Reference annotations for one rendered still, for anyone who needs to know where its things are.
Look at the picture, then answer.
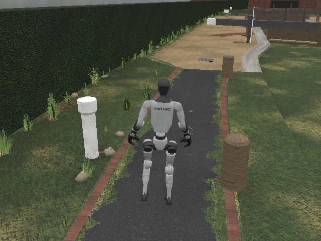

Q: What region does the left robot upper arm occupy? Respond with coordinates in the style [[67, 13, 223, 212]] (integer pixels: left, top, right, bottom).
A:
[[136, 100, 152, 127]]

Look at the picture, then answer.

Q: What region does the humanoid robot head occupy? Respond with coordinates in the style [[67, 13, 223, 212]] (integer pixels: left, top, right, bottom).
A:
[[155, 79, 171, 103]]

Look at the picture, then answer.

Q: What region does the right robot hand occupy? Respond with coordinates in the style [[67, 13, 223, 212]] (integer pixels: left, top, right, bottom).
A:
[[180, 137, 192, 147]]

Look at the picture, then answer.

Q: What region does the right robot forearm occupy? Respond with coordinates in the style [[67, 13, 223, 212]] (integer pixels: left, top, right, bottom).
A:
[[181, 121, 190, 139]]

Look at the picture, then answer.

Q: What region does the right robot upper arm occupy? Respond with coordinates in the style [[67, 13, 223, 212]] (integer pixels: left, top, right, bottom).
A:
[[173, 101, 186, 129]]

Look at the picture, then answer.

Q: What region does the left robot hand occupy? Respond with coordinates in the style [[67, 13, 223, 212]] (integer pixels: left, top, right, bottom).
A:
[[128, 133, 139, 145]]

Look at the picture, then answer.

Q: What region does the robot right shin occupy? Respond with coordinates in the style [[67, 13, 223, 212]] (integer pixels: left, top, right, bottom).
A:
[[166, 166, 174, 199]]

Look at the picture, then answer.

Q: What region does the left robot forearm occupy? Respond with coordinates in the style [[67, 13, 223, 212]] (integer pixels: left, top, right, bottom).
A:
[[130, 119, 141, 137]]

